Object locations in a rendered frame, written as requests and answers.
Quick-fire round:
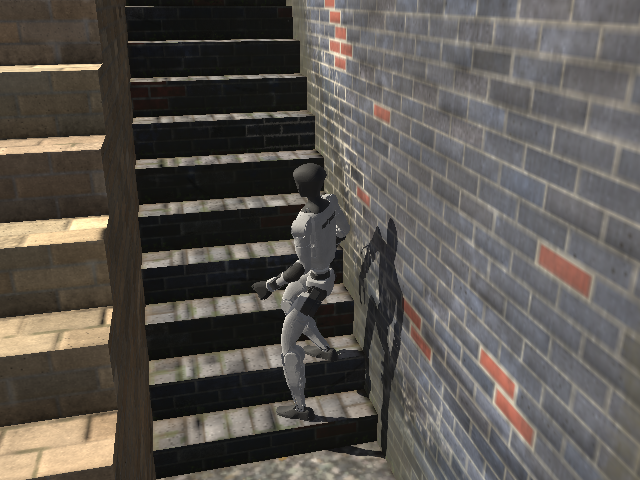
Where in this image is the robot right upper arm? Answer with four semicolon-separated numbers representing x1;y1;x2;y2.
321;194;350;238

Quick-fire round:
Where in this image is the robot left forearm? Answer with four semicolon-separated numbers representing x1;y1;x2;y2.
266;263;305;292

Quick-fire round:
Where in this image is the left robot shin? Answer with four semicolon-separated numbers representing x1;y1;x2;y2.
281;351;306;412

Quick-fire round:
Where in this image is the robot right forearm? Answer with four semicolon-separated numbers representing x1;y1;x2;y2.
335;236;346;252

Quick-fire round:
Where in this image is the robot left upper arm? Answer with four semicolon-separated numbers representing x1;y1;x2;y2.
291;215;312;275

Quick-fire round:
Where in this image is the robot left foot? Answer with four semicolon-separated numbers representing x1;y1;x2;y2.
276;405;315;421

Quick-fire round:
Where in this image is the left robot hand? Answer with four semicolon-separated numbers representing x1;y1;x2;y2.
251;281;272;300

